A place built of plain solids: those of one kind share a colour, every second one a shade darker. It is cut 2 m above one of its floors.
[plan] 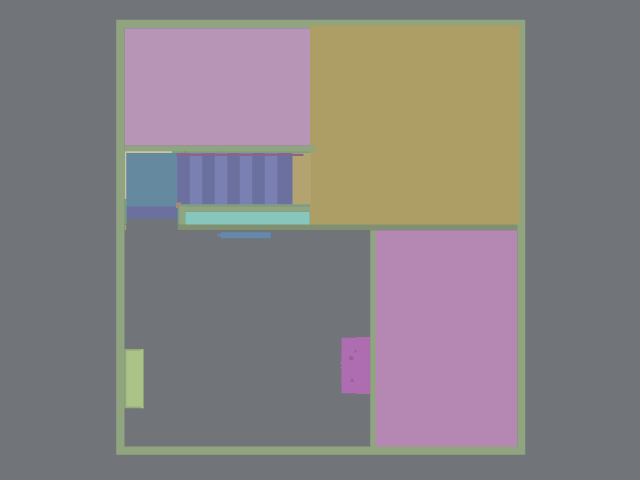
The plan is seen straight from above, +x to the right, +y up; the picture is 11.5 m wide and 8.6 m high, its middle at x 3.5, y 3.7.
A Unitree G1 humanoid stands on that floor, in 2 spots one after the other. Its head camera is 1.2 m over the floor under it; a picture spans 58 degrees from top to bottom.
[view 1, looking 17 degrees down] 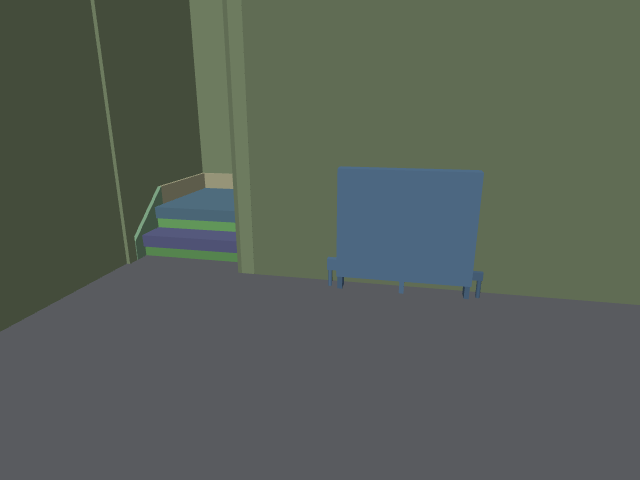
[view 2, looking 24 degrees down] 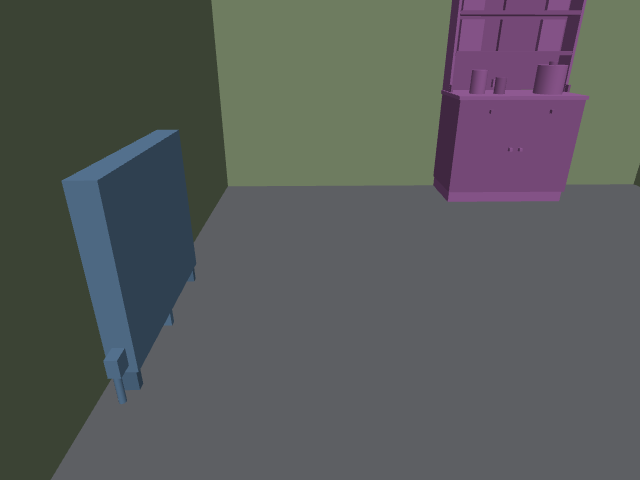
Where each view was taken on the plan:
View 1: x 2.20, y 1.00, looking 102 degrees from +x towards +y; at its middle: wall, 3.08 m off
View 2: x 0.45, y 3.08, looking -1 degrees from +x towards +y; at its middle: ground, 2.95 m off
